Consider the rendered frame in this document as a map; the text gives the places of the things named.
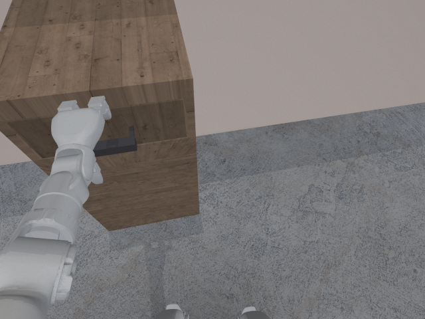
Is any drawer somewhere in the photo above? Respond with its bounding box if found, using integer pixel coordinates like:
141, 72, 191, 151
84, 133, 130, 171
6, 98, 187, 158

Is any robot left hand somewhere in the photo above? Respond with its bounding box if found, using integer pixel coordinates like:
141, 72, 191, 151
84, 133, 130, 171
51, 96, 112, 184

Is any robot right shin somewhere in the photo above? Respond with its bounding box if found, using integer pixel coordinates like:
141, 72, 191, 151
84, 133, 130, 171
241, 306, 256, 315

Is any left robot upper arm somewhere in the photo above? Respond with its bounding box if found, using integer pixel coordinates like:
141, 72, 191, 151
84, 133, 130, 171
0, 237, 78, 319

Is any cabinet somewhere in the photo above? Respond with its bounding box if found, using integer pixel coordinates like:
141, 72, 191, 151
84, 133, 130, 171
0, 0, 200, 231

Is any handle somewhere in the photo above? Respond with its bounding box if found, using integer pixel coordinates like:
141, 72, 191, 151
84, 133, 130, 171
93, 126, 137, 157

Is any robot left shin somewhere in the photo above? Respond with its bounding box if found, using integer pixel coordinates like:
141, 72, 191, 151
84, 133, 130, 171
166, 304, 182, 311

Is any robot left forearm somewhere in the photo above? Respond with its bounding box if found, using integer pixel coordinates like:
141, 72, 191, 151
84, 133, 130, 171
0, 144, 95, 267

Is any robot shin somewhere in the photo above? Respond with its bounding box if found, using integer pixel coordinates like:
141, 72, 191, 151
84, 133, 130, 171
166, 304, 182, 311
241, 306, 256, 315

